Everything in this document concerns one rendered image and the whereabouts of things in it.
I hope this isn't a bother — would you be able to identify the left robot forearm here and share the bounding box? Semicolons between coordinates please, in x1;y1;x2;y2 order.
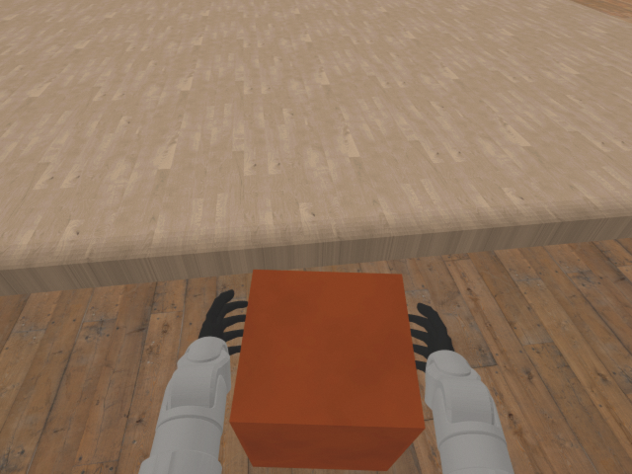
138;337;231;474

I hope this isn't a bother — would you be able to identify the right robot forearm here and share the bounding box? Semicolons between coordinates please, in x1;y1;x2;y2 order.
425;350;514;474

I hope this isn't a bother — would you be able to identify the robot left hand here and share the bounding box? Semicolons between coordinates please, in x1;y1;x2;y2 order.
198;289;248;356

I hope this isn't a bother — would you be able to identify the carton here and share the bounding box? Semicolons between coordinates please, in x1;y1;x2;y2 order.
229;270;425;471

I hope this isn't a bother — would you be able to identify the robot right hand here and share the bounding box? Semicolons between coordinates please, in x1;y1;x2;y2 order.
408;303;454;373

